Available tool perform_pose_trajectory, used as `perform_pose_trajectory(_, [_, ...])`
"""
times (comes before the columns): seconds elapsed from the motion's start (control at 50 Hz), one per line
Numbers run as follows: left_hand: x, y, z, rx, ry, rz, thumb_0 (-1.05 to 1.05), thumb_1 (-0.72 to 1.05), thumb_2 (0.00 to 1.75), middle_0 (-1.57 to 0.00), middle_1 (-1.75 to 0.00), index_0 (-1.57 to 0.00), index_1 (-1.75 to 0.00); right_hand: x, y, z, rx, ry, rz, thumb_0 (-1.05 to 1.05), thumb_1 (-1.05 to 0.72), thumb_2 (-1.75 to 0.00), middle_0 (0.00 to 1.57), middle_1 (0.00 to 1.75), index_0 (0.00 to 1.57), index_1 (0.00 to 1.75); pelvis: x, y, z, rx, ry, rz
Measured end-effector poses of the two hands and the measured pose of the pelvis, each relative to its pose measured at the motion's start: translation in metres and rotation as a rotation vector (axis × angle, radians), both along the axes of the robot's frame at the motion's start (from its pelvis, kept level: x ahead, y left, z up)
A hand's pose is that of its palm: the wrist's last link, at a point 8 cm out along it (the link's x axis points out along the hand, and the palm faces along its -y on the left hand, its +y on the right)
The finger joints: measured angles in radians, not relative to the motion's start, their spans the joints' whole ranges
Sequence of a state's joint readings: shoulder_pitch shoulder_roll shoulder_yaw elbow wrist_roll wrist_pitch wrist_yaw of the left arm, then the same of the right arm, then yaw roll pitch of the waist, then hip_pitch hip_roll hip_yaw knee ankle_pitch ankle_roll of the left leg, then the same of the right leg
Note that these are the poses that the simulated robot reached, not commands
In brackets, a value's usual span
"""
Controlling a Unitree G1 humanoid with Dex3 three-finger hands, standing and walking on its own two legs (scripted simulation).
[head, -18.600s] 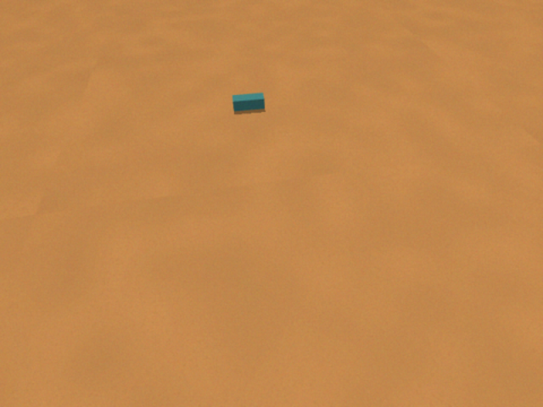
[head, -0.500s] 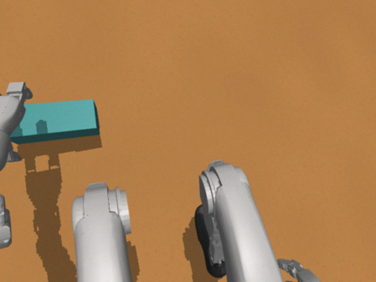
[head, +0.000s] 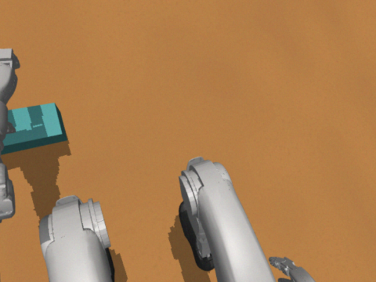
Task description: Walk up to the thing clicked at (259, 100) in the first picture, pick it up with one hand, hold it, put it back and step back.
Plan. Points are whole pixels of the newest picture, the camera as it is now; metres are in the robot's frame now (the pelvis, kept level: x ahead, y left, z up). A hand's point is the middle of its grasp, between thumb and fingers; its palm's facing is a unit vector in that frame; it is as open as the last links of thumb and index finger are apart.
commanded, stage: approach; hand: left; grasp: from above
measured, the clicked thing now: (13, 131) +0.50 +0.28 -0.30
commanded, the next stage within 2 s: rest palm in 0.38 s
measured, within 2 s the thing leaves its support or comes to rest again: neither
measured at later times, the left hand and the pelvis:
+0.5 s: hand out of the picture +0.46 +0.30 -0.18, palm faces -0.41 -0.05 -0.91, open 13.5 cm; pelvis -0.01 +0.00 +0.00, yaw +0 degrees
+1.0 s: hand (1, 132) +0.48 +0.28 -0.22, palm faces -0.48 -0.06 -0.87, open 13.8 cm; pelvis -0.01 +0.00 -0.02, yaw -2 degrees
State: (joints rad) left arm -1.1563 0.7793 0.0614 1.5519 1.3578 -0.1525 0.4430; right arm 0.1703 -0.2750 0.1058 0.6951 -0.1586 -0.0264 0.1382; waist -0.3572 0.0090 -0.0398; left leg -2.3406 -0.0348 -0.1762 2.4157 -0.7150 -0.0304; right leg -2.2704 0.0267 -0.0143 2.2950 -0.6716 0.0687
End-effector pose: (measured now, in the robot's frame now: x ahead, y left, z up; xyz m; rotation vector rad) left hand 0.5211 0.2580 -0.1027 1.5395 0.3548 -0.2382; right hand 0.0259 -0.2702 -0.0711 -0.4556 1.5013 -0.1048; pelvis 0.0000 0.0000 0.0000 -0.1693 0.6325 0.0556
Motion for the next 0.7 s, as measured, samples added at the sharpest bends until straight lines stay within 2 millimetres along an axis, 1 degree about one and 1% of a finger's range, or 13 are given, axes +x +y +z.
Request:
perform_pose_trajectory(0.04, [0.002,-0.001,0.001,0.010,0.016,0.016,0.01,-0.51,0.98,-0.08,-1.04,-0.09,-1.03,-0.006,0.002,0.000,0.011,0.005,-0.018,0.00,-0.91,-0.90,0.20,0.30,0.20,0.30,0.000,0.000,0.001,0.000,0.001,-0.002])
perform_pose_trajectory(0.1, [-0.002,0.002,-0.002,0.018,0.060,0.042,0.01,-0.51,0.98,-0.08,-1.04,-0.09,-1.02,-0.014,0.006,0.000,0.032,0.019,-0.038,0.00,-0.91,-0.90,0.20,0.30,0.20,0.30,-0.001,0.000,0.003,0.001,-0.004,-0.003])
perform_pose_trajectory(0.14, [-0.008,0.008,-0.006,0.014,0.090,0.060,0.01,-0.51,0.98,-0.08,-1.04,-0.09,-1.02,-0.018,0.008,-0.001,0.046,0.031,-0.043,0.00,-0.91,-0.90,0.20,0.30,0.20,0.30,-0.002,0.000,0.004,0.002,-0.008,-0.003])
perform_pose_trajectory(0.2, [-0.023,0.020,-0.014,0.003,0.140,0.079,0.01,-0.50,0.98,-0.08,-1.03,-0.09,-1.01,-0.020,0.010,-0.003,0.061,0.049,-0.036,0.00,-0.91,-0.90,0.20,0.30,0.20,0.30,-0.003,-0.001,0.004,0.004,-0.016,-0.001])
perform_pose_trajectory(0.32, [-0.055,0.045,-0.028,-0.028,0.176,0.052,0.01,-0.49,0.97,-0.10,-1.03,-0.11,-1.01,-0.011,0.007,-0.007,0.059,0.073,0.024,0.00,-0.91,-0.90,0.21,0.30,0.20,0.30,-0.005,-0.002,0.001,-0.001,-0.038,0.004])
perform_pose_trajectory(0.4, [-0.064,0.051,-0.028,-0.039,0.126,-0.004,0.00,-0.48,0.98,-0.10,-1.05,-0.12,-1.02,0.003,0.002,-0.007,0.033,0.062,0.064,0.00,-0.91,-0.90,0.21,0.30,0.20,0.30,-0.006,-0.001,-0.002,-0.004,-0.047,0.009])
perform_pose_trajectory(0.48, [-0.059,0.047,-0.021,-0.042,0.060,-0.039,0.00,-0.47,1.01,-0.10,-1.07,-0.12,-1.05,0.019,-0.003,-0.005,-0.004,0.020,0.090,0.00,-0.91,-0.90,0.21,0.30,0.20,0.30,-0.006,0.001,-0.004,-0.007,-0.049,0.011])
perform_pose_trajectory(0.58, [-0.038,0.038,-0.010,-0.027,0.011,-0.026,0.00,-0.45,1.04,-0.11,-1.10,-0.12,-1.07,0.034,-0.004,0.001,-0.035,-0.049,0.103,0.00,-0.91,-0.90,0.20,0.30,0.20,0.30,-0.006,0.004,-0.004,-0.015,-0.040,0.010])
perform_pose_trajectory(0.64, [-0.026,0.033,-0.008,-0.015,0.020,-0.009,0.00,-0.45,1.02,-0.10,-1.09,-0.11,-1.07,0.033,-0.002,0.004,-0.036,-0.071,0.101,0.00,-0.91,-0.90,0.20,0.30,0.20,0.30,-0.007,0.006,-0.005,-0.022,-0.037,0.007])
perform_pose_trajectory(0.7, [-0.021,0.027,-0.013,-0.010,0.047,0.010,0.00,-0.45,0.99,-0.09,-1.09,-0.11,-1.06,0.025,0.002,0.004,-0.030,-0.070,0.088,0.00,-0.91,-0.90,0.20,0.30,0.20,0.30,-0.007,0.008,-0.005,-0.026,-0.036,0.004])
